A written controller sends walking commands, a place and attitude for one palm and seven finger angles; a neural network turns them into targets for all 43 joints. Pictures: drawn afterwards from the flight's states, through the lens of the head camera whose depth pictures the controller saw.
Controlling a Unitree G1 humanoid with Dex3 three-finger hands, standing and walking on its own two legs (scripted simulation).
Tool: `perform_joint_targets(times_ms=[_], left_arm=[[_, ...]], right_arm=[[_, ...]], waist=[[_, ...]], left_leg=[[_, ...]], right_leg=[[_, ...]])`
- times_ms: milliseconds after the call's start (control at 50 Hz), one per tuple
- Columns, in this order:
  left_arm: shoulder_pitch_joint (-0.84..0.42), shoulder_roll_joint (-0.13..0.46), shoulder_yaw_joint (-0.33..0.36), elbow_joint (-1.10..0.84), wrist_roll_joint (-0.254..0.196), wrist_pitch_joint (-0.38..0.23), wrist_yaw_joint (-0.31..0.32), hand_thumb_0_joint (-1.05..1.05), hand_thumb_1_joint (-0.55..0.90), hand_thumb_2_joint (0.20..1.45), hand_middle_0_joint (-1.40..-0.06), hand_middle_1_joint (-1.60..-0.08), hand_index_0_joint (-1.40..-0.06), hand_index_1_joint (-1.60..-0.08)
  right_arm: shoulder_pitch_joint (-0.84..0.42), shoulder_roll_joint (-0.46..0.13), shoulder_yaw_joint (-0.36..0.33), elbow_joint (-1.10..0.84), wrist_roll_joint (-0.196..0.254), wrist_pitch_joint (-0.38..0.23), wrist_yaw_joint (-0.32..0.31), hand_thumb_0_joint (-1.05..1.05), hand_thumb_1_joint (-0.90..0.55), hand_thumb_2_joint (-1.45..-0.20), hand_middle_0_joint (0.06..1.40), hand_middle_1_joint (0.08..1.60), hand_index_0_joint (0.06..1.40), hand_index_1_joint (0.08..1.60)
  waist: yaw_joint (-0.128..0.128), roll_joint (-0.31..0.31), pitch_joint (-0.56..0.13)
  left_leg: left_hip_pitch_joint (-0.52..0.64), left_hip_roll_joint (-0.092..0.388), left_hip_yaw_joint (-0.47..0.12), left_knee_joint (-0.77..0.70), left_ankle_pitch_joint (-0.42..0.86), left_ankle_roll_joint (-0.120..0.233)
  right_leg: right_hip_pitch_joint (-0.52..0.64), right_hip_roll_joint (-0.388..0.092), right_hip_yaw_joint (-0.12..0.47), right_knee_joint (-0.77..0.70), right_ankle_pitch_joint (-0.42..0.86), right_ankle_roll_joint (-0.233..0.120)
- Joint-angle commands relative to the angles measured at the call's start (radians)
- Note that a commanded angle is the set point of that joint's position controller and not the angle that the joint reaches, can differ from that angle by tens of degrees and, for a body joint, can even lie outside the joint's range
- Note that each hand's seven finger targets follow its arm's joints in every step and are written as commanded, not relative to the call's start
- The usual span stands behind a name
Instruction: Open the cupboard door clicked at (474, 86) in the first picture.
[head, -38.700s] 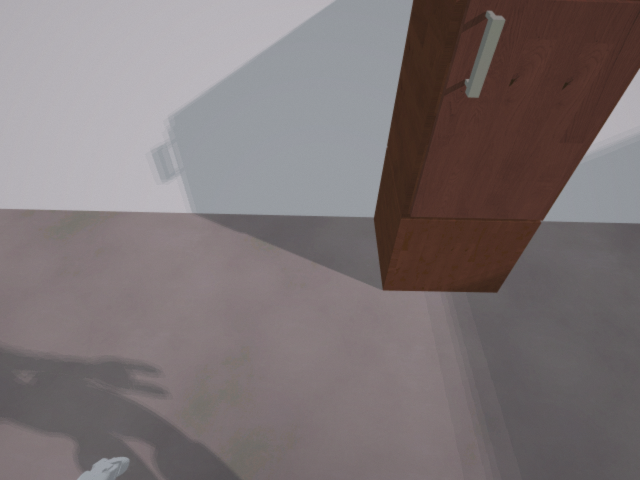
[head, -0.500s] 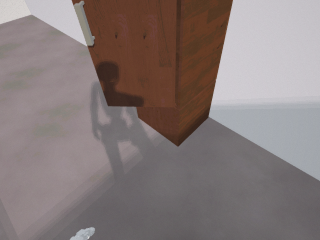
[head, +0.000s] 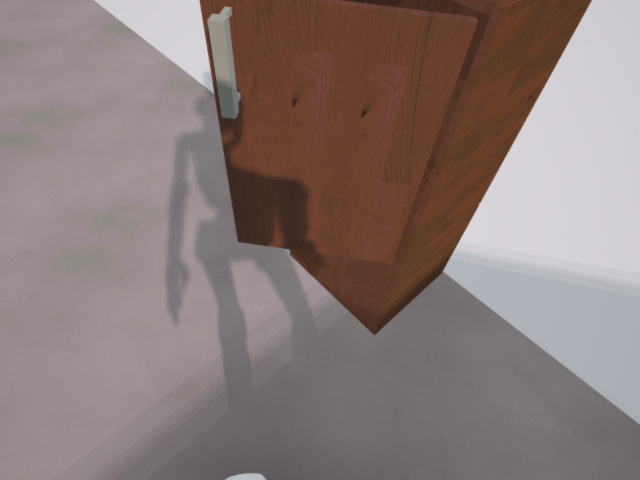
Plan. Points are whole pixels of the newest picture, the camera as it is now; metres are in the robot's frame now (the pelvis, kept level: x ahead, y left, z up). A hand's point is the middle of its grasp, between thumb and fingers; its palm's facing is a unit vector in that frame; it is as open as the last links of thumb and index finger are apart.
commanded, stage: come to a stop and stand still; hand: left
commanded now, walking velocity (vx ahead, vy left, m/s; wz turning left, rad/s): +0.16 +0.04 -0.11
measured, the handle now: (228, 64) +0.66 +0.23 +0.16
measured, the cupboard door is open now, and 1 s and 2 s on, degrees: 40 40 40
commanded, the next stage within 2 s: look again from close up in 2.00 s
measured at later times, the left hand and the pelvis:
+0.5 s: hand (200, 424) +0.21 +0.20 -0.17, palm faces -0.03 -0.98 -0.22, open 7.4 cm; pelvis +0.10 +0.02 +0.00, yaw -1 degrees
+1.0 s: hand out of the picture +0.11 +0.24 -0.16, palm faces -0.02 -0.98 -0.19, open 7.4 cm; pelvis +0.08 +0.05 +0.02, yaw -3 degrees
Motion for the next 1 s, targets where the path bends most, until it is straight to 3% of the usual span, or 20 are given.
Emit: perform_joint_targets(times_ms=[0, 100, 160, 220, 280, 320, 340, 380, 400, 460, 540, 580, 600, 620, 640, 660, 720, 820, 900, 980], left_arm=[[-0.071, 0.02, 0.006, -0.107, 0.001, -0.022, -0.006, 0.0, 0.9, 0.9, -0.2, -0.3, -0.2, -0.3], [-0.068, 0.0, -0.002, -0.117, -0.005, -0.002, -0.001, 0.0, 0.9, 0.9, -0.2, -0.3, -0.2, -0.3], [-0.071, 0.0, -0.011, -0.114, -0.011, 0.01, 0.014, 0.0, 0.9, 0.9, -0.2, -0.3, -0.2, -0.3], [-0.093, 0.045, -0.003, -0.134, -0.008, 0.028, 0.018, 0.0, 0.9, 0.9, -0.2, -0.3, -0.2, -0.3], [-0.116, 0.088, 0.007, -0.165, -0.002, 0.037, 0.022, 0.0, 0.9, 0.9, -0.2, -0.3, -0.2, -0.3], [-0.098, 0.13, 0.016, -0.176, 0.003, 0.028, 0.025, 0.0, 0.9, 0.9, -0.2, -0.3, -0.2, -0.3], [-0.11, 0.156, 0.017, -0.178, 0.0, 0.023, 0.027, 0.0, 0.9, 0.9, -0.2, -0.3, -0.2, -0.3], [-0.093, 0.175, 0.025, -0.164, -0.008, 0.013, 0.038, 0.0, 0.9, 0.9, -0.2, -0.3, -0.2, -0.3], [-0.091, 0.179, 0.029, -0.168, -0.01, 0.013, 0.048, 0.0, 0.9, 0.9, -0.2, -0.3, -0.2, -0.3], [-0.157, 0.17, 0.032, -0.189, -0.007, 0.017, 0.058, 0.0, 0.9, 0.9, -0.2, -0.3, -0.2, -0.3], [-0.212, 0.172, 0.038, -0.206, -0.004, 0.018, 0.051, 0.0, 0.9, 0.9, -0.2, -0.3, -0.2, -0.3], [-0.216, 0.161, 0.035, -0.196, -0.008, 0.022, 0.042, 0.0, 0.9, 0.9, -0.2, -0.3, -0.2, -0.3], [-0.204, 0.125, 0.027, -0.205, -0.017, 0.028, 0.036, 0.0, 0.9, 0.9, -0.2, -0.3, -0.2, -0.3], [-0.17, 0.073, 0.016, -0.219, -0.026, 0.039, 0.031, 0.0, 0.9, 0.9, -0.2, -0.3, -0.2, -0.3], [-0.185, 0.084, 0.015, -0.219, -0.023, 0.049, 0.037, 0.0, 0.9, 0.9, -0.2, -0.3, -0.2, -0.3], [-0.188, 0.087, 0.019, -0.223, -0.021, 0.053, 0.034, 0.0, 0.9, 0.9, -0.2, -0.3, -0.2, -0.3], [-0.173, 0.08, 0.022, -0.175, -0.011, 0.058, 0.022, 0.0, 0.9, 0.9, -0.2, -0.3, -0.2, -0.3], [-0.178, 0.079, 0.014, -0.169, -0.014, 0.051, 0.006, 0.0, 0.9, 0.9, -0.2, -0.3, -0.2, -0.3], [-0.195, 0.07, 0.003, -0.172, -0.014, 0.049, -0.001, 0.0, 0.9, 0.9, -0.2, -0.3, -0.2, -0.3], [-0.112, 0.066, 0.001, -0.136, -0.015, 0.035, 0.002, 0.0, 0.9, 0.9, -0.2, -0.3, -0.2, -0.3]], right_arm=[[0.187, -0.126, -0.017, 0.023, 0.0, -0.009, -0.03, 0.0, -0.9, -0.9, 0.2, 0.3, 0.2, 0.3], [0.192, -0.101, -0.009, 0.034, -0.004, -0.021, -0.037, 0.0, -0.9, -0.9, 0.2, 0.3, 0.2, 0.3], [0.168, -0.109, 0.001, 0.043, -0.001, -0.007, -0.048, 0.0, -0.9, -0.9, 0.2, 0.3, 0.2, 0.3], [0.129, -0.129, -0.006, 0.05, 0.001, 0.022, -0.056, 0.0, -0.9, -0.9, 0.2, 0.3, 0.2, 0.3], [0.158, -0.137, -0.02, 0.058, 0.007, 0.045, -0.059, 0.0, -0.9, -0.9, 0.2, 0.3, 0.2, 0.3], [0.185, -0.13, -0.033, 0.059, 0.015, 0.056, -0.061, 0.0, -0.9, -0.9, 0.2, 0.3, 0.2, 0.3], [0.215, -0.112, -0.034, 0.06, 0.021, 0.064, -0.057, 0.0, -0.9, -0.9, 0.2, 0.3, 0.2, 0.3], [0.221, -0.05, -0.027, 0.057, 0.03, 0.083, -0.05, 0.0, -0.9, -0.9, 0.2, 0.3, 0.2, 0.3], [0.179, -0.06, -0.026, 0.041, 0.033, 0.089, -0.049, 0.0, -0.9, -0.9, 0.2, 0.3, 0.2, 0.3], [0.099, -0.063, -0.029, 0.014, 0.031, 0.103, -0.047, 0.0, -0.9, -0.9, 0.2, 0.3, 0.2, 0.3], [0.146, -0.046, -0.023, 0.031, 0.026, 0.098, -0.034, 0.0, -0.9, -0.9, 0.2, 0.3, 0.2, 0.3], [0.202, -0.044, -0.025, 0.056, 0.022, 0.09, -0.032, 0.0, -0.9, -0.9, 0.2, 0.3, 0.2, 0.3], [0.222, -0.091, -0.028, 0.051, 0.015, 0.079, -0.032, 0.0, -0.9, -0.9, 0.2, 0.3, 0.2, 0.3], [0.182, -0.177, -0.043, 0.019, 0.002, 0.068, -0.036, 0.0, -0.9, -0.9, 0.2, 0.3, 0.2, 0.3], [0.136, -0.205, -0.047, -0.009, -0.006, 0.073, -0.048, 0.0, -0.9, -0.9, 0.2, 0.3, 0.2, 0.3], [0.095, -0.207, -0.04, -0.031, -0.011, 0.071, -0.05, 0.0, -0.9, -0.9, 0.2, 0.3, 0.2, 0.3], [0.073, -0.165, -0.024, -0.026, -0.01, 0.052, -0.064, 0.0, -0.9, -0.9, 0.2, 0.3, 0.2, 0.3], [0.144, -0.185, -0.034, 0.006, -0.006, 0.048, -0.067, 0.0, -0.9, -0.9, 0.2, 0.3, 0.2, 0.3], [0.166, -0.197, -0.044, 0.026, -0.007, 0.053, -0.062, 0.0, -0.9, -0.9, 0.2, 0.3, 0.2, 0.3], [0.136, -0.194, -0.042, 0.04, 0.004, 0.053, -0.054, 0.0, -0.9, -0.9, 0.2, 0.3, 0.2, 0.3]], waist=[[-0.059, 0.186, 0.005], [-0.028, 0.073, -0.035], [-0.024, 0.081, -0.072], [-0.023, 0.157, -0.05], [-0.028, 0.111, 0.013], [-0.033, 0.044, -0.04], [-0.048, 0.01, -0.068], [-0.04, -0.15, -0.14], [-0.015, -0.152, -0.166], [-0.022, -0.093, -0.155], [-0.054, -0.088, -0.171], [-0.081, -0.071, -0.149], [-0.083, 0.061, -0.151], [-0.061, 0.338, -0.117], [-0.07, 0.334, -0.084], [-0.059, 0.242, -0.071], [-0.044, 0.178, 0.003], [-0.078, 0.187, -0.054], [-0.097, 0.224, -0.053], [-0.059, 0.209, -0.066]], left_leg=[[0.167, 0.276, -0.25, -0.389, 0.157, 0.086], [0.191, 0.262, -0.151, -0.376, 0.471, 0.112], [0.202, 0.259, -0.105, -0.289, 0.726, 0.08], [0.194, 0.271, -0.127, -0.233, 0.705, 0.074], [0.166, 0.254, -0.155, -0.157, 0.675, 0.043], [0.137, 0.146, -0.092, -0.042, 0.506, -0.029], [0.097, 0.077, -0.06, 0.032, 0.311, -0.063], [0.02, -0.031, -0.049, 0.266, -0.265, -0.094], [-0.033, -0.037, -0.1, 0.401, -0.389, -0.086], [-0.092, -0.029, -0.17, 0.48, -0.393, -0.094], [0.018, -0.023, -0.12, 0.152, -0.236, -0.113], [0.174, -0.025, -0.104, -0.109, -0.009, -0.105], [0.262, 0.058, -0.177, -0.221, 0.115, -0.078], [0.233, 0.278, -0.445, -0.287, 0.329, 0.02], [0.118, 0.36, -0.479, -0.305, 0.399, 0.119], [0.02, 0.354, -0.427, -0.31, 0.25, 0.15], [0.114, 0.276, -0.374, -0.3, 0.326, 0.109], [0.288, 0.277, -0.325, -0.279, 0.428, 0.103], [0.289, 0.276, -0.318, -0.274, 0.417, 0.099], [0.217, 0.207, -0.262, -0.221, 0.356, 0.05]], right_leg=[[-0.29, -0.028, 0.035, 0.19, 0.138, -0.009], [-0.204, -0.003, 0.026, -0.067, 0.207, 0.009], [-0.077, 0.04, 0.007, -0.228, 0.241, 0.006], [-0.024, 0.059, 0.002, -0.317, 0.224, -0.003], [0.008, 0.064, 0.012, -0.432, 0.355, -0.022], [0.078, -0.021, 0.112, -0.455, 0.882, -0.068], [0.098, -0.12, 0.181, -0.45, 1.053, -0.13], [0.192, -0.241, 0.258, -0.565, 1.25, -0.25], [0.23, -0.263, 0.287, -0.59, 1.272, -0.282], [0.232, -0.226, 0.227, -0.604, 1.194, -0.254], [0.201, -0.162, 0.169, -0.575, 1.002, -0.191], [0.092, -0.112, 0.139, -0.522, 0.754, -0.119], [-0.001, -0.049, 0.097, -0.446, 0.531, -0.063], [-0.142, 0.07, 0.016, -0.33, 0.109, 0.017], [-0.111, 0.108, 0.063, -0.163, -0.1, 0.024], [-0.049, 0.093, 0.103, -0.082, -0.081, 0.014], [-0.172, 0.095, 0.128, 0.0, 0.041, 0.019], [-0.17, 0.086, 0.087, -0.112, 0.047, 0.036], [-0.096, 0.084, 0.044, -0.266, 0.013, 0.029], [0.083, 0.109, -0.002, -0.54, 0.179, 0.015]])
